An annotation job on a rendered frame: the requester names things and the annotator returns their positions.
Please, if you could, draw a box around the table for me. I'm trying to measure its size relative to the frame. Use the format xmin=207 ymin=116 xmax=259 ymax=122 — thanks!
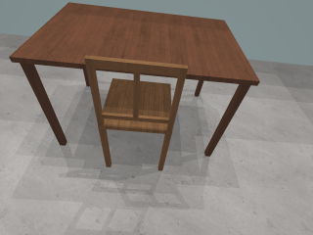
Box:
xmin=9 ymin=2 xmax=260 ymax=157

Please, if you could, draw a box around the chair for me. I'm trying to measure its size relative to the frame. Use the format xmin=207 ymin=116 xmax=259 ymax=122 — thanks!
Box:
xmin=84 ymin=55 xmax=188 ymax=171

